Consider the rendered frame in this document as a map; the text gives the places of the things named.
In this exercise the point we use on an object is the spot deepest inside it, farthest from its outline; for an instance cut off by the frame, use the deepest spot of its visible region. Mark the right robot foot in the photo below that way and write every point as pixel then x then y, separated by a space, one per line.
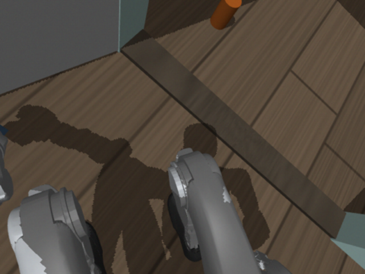
pixel 191 254

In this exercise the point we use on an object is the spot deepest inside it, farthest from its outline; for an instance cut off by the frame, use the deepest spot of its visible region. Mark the left robot arm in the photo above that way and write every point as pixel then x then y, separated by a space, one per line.
pixel 6 183

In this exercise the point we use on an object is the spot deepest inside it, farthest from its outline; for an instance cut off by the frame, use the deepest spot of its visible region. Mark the right robot hand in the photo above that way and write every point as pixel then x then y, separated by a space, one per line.
pixel 271 266

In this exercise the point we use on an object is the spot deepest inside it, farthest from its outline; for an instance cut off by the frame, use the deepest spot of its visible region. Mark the left robot foot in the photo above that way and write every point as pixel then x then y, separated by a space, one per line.
pixel 96 248

